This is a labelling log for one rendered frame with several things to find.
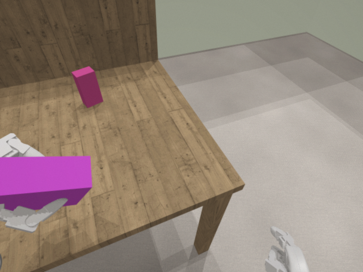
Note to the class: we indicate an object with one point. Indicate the robot right hand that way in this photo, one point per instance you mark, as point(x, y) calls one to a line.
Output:
point(291, 260)

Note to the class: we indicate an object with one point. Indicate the sponge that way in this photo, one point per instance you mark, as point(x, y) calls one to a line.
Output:
point(34, 182)

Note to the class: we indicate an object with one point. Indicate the robot left hand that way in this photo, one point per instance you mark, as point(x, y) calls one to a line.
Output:
point(22, 218)

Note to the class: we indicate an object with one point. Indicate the table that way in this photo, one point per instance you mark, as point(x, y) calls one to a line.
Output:
point(152, 159)

